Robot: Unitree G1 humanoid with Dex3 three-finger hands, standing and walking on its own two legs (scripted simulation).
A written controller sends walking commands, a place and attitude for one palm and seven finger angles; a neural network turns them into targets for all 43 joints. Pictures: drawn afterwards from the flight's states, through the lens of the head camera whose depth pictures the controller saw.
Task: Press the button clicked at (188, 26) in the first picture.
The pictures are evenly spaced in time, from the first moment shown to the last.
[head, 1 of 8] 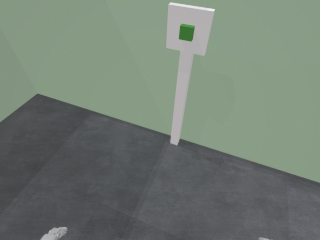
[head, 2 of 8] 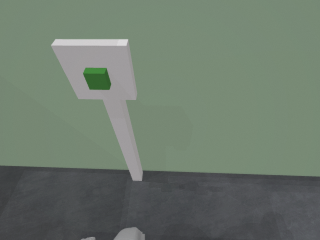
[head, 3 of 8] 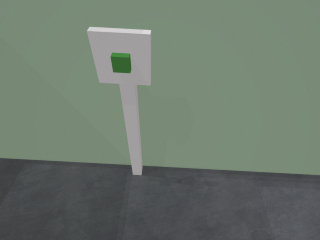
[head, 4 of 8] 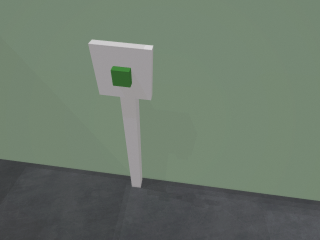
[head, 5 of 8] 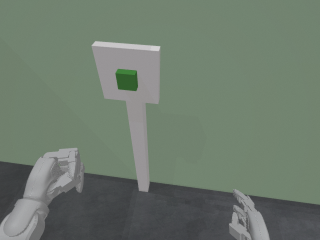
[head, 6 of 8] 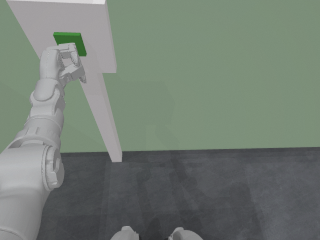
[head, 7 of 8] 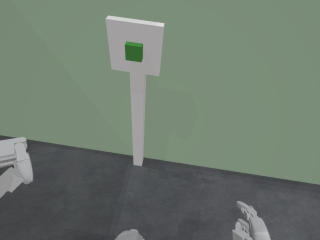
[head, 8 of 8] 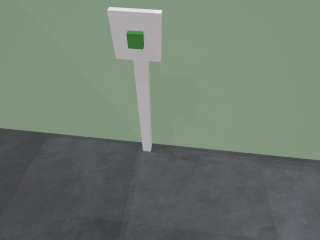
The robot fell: no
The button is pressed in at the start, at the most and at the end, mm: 0 13 0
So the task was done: yes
